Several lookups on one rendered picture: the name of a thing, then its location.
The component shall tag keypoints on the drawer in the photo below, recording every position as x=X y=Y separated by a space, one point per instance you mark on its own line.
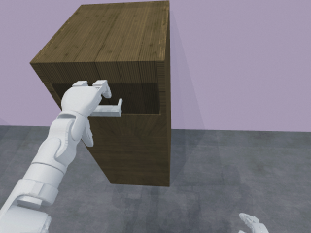
x=137 y=98

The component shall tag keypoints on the cabinet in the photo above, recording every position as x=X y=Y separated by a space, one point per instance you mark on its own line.
x=126 y=42

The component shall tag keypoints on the left robot upper arm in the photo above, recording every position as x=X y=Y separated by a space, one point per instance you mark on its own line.
x=22 y=220

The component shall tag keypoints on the handle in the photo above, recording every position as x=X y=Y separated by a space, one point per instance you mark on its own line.
x=108 y=110

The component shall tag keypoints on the robot left forearm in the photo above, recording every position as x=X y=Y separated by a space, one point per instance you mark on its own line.
x=39 y=186

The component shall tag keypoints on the left robot hand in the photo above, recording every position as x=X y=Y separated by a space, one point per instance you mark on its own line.
x=84 y=99

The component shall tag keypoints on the right robot hand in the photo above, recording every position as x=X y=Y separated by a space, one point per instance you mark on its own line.
x=253 y=223

